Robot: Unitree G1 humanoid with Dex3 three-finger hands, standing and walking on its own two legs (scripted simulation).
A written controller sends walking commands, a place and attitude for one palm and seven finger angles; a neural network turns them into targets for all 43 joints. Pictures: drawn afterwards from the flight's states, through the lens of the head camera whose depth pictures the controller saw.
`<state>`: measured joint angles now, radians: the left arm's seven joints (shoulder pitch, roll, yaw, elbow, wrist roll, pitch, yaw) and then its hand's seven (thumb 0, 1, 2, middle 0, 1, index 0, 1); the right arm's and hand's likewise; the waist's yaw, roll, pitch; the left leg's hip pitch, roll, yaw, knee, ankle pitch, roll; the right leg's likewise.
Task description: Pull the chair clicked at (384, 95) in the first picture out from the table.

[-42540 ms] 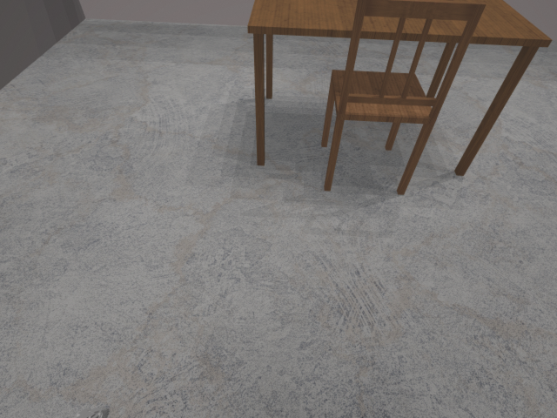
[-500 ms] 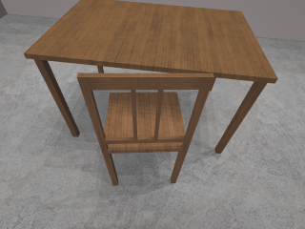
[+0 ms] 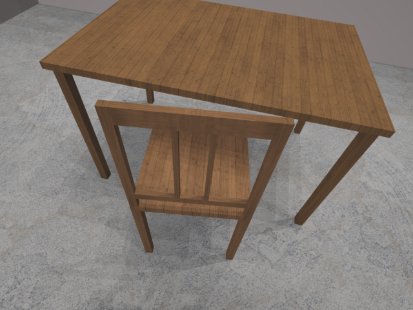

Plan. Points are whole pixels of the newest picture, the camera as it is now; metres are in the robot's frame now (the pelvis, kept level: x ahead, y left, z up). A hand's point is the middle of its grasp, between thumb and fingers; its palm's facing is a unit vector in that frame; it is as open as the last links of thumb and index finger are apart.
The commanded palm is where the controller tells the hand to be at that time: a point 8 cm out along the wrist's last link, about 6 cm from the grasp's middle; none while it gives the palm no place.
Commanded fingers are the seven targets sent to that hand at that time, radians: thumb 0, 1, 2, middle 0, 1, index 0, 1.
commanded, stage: shuffle to correct the standing spot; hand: left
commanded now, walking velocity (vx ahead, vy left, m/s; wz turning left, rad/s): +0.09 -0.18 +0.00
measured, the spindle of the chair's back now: (176, 167) +0.47 +0.12 -0.07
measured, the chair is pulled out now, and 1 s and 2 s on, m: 0.13 0.13 0.13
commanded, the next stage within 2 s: come to a stop and stand still in 0.02 s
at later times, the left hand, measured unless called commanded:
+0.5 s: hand out of the picture +0.07 +0.09 -0.18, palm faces +0.07 -0.98 -0.21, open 7.4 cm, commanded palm none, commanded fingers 0.00 0.90 0.90 -0.20 -0.30 -0.20 -0.30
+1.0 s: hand out of the picture +0.04 +0.17 -0.17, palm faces +0.05 -0.97 -0.24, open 7.4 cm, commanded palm none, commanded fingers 0.00 0.90 0.90 -0.20 -0.30 -0.20 -0.30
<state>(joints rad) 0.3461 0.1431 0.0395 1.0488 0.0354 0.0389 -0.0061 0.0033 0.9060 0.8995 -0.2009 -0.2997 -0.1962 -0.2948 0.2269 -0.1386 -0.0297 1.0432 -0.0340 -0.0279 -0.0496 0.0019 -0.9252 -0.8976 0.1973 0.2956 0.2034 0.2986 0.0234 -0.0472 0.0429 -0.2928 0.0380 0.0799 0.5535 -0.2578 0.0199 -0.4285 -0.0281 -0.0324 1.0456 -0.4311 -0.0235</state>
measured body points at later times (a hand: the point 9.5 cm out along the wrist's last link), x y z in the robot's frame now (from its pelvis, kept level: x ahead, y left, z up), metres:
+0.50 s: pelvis +0.04 -0.09 +0.00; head +0.07 -0.09 +0.45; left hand +0.06 +0.14 -0.16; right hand +0.10 -0.32 -0.16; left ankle +0.06 +0.02 -0.73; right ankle +0.04 -0.19 -0.73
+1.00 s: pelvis +0.00 -0.03 +0.00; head -0.01 -0.03 +0.45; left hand +0.04 +0.22 -0.15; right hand +0.06 -0.27 -0.14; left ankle +0.05 +0.03 -0.73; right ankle +0.04 -0.19 -0.73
